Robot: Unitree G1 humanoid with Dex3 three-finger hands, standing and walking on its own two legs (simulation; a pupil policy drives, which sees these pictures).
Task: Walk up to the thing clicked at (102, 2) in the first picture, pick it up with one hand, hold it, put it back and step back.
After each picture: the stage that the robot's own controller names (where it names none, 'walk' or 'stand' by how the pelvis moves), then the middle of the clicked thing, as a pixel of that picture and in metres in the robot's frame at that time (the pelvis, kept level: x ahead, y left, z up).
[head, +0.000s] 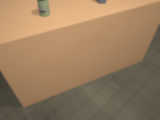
stand; out of the picture +1.11 -0.10 +0.05
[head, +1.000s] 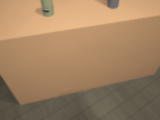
rise first; out of the picture +0.99 -0.12 +0.07
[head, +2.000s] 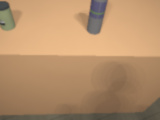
sink last; (97, 8) +0.68 -0.01 +0.09
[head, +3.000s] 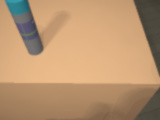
stand; (27, 27) +0.53 +0.25 +0.09
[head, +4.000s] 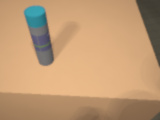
stand; (41, 39) +0.50 +0.20 +0.06
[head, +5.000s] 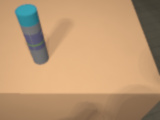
stand; (34, 38) +0.51 +0.21 +0.06
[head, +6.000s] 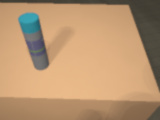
stand; (36, 44) +0.50 +0.22 +0.05
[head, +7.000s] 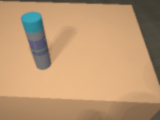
stand; (38, 44) +0.50 +0.21 +0.05
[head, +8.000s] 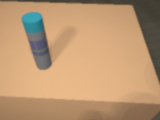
rise first; (38, 44) +0.50 +0.21 +0.05
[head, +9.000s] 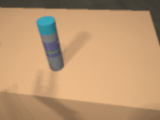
rise first; (52, 46) +0.51 +0.20 +0.06
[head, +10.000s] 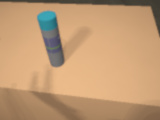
go down; (52, 42) +0.52 +0.19 +0.06
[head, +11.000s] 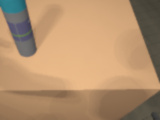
go down; (20, 27) +0.51 +0.18 +0.08
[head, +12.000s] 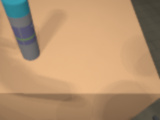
approach; (24, 31) +0.51 +0.19 +0.08
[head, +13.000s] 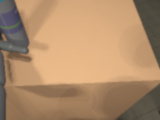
close in; (8, 18) +0.51 +0.21 +0.12
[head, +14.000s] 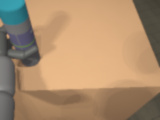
lift; (22, 36) +0.45 +0.18 +0.11
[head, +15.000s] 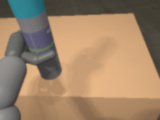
lift; (40, 40) +0.34 +0.13 +0.26
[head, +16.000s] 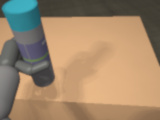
hold; (34, 49) +0.32 +0.15 +0.24
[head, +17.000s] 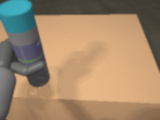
hold; (29, 50) +0.32 +0.16 +0.23
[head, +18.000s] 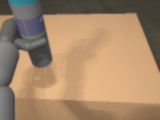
crouch; (32, 28) +0.38 +0.16 +0.26
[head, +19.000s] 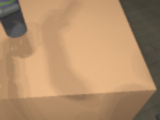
lower; out of the picture +0.50 +0.19 +0.26
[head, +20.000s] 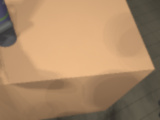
lower; out of the picture +0.52 +0.20 +0.12
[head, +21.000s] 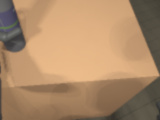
lower; (4, 17) +0.50 +0.19 +0.12
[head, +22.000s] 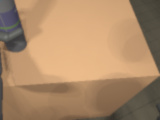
lower; (6, 18) +0.50 +0.19 +0.12
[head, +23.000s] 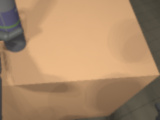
lower; (6, 17) +0.51 +0.19 +0.12
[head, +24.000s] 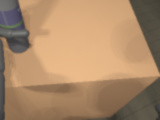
open; (10, 17) +0.51 +0.18 +0.12
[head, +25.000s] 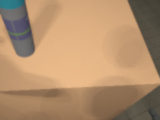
sink last; (17, 24) +0.49 +0.17 +0.11
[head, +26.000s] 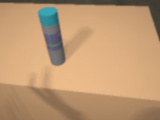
sink last; (53, 39) +0.52 +0.18 +0.10
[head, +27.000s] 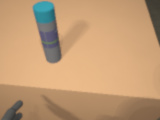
stand; (49, 36) +0.51 +0.17 +0.08
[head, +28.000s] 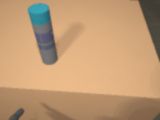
stand; (45, 37) +0.51 +0.18 +0.09
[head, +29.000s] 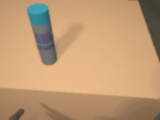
stand; (44, 38) +0.51 +0.18 +0.09
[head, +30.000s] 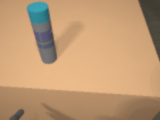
stand; (44, 36) +0.51 +0.18 +0.09
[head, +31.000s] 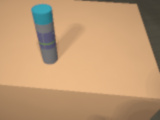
stand; (46, 37) +0.52 +0.18 +0.08
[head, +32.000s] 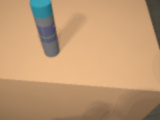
walk; (47, 30) +0.53 +0.17 +0.06
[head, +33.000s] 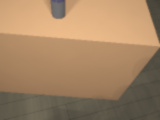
walk; out of the picture +0.73 +0.16 +0.07
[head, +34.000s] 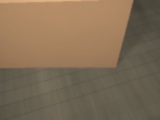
walk; out of the picture +1.06 +0.27 +0.08
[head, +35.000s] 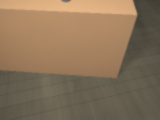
stand; out of the picture +1.12 +0.17 +0.05
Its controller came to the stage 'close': yes
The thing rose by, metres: 0.21
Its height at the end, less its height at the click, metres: +0.00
